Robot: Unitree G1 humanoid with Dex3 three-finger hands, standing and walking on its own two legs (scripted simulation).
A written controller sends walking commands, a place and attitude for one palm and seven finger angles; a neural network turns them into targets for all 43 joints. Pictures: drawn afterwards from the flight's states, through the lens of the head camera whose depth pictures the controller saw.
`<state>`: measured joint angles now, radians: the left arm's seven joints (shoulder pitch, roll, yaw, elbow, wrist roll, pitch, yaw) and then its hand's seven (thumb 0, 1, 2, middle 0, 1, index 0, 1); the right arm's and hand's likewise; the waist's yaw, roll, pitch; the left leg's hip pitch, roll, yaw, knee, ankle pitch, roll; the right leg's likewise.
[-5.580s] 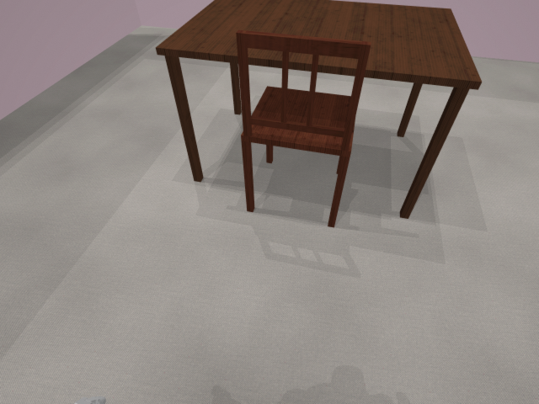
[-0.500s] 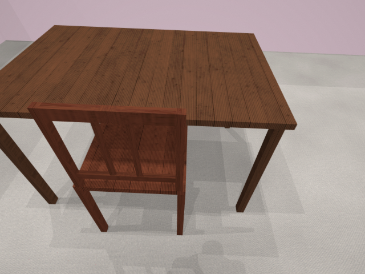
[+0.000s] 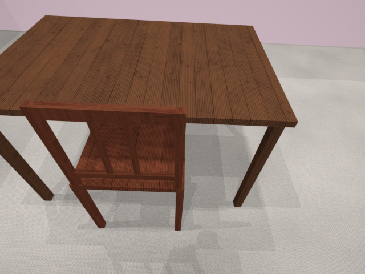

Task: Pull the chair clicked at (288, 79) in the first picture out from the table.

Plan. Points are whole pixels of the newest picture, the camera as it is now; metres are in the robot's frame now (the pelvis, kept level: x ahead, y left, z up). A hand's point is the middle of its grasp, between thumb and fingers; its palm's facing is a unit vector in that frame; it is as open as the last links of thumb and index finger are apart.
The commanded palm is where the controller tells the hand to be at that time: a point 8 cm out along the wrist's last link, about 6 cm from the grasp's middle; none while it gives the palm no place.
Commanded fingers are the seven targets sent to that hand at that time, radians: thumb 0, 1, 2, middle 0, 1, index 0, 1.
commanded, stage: look again from close up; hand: left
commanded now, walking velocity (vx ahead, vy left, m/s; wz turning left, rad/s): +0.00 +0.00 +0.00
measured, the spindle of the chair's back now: (101, 149) +0.47 +0.29 -0.09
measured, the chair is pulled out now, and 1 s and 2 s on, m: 0.00 0.00 0.00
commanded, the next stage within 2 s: raise the hand toward the chair's back in 0.04 s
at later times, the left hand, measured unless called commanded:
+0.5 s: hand (129, 252) +0.18 +0.13 -0.04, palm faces +0.00 -1.00 -0.02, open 8.7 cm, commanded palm +0.11 +0.21 -0.06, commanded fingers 0.00 0.46 0.71 -0.16 -0.23 -0.16 -0.23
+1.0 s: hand (116, 254) +0.17 +0.16 -0.05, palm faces +0.05 -1.00 -0.05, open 13.1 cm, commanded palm +0.14 +0.21 -0.05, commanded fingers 0.00 -0.13 0.46 -0.10 -0.14 -0.10 -0.14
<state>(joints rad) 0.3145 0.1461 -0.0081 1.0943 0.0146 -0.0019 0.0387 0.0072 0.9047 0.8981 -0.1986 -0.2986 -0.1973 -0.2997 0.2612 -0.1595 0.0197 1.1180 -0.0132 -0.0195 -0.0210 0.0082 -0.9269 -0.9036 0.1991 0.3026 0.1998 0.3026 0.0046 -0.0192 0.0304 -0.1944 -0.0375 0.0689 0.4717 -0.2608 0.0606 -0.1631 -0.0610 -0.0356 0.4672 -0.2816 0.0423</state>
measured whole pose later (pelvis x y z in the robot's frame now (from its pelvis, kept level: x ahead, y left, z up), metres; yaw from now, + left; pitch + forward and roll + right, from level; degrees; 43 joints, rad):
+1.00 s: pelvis -0.05 -0.06 -0.10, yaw +1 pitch +15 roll -2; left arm 0.38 0.23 0.26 0.07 -0.31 -0.37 -0.32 0.01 0.09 0.55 -0.12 -0.17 -0.12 -0.17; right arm 0.25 -0.20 -0.02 0.62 0.03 -0.21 -0.06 0.01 -0.91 -0.90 0.20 0.30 0.20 0.30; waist -0.03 0.04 -0.15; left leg -0.95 0.06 -0.02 1.18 -0.49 -0.02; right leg -0.89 0.00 -0.11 1.16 -0.53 -0.05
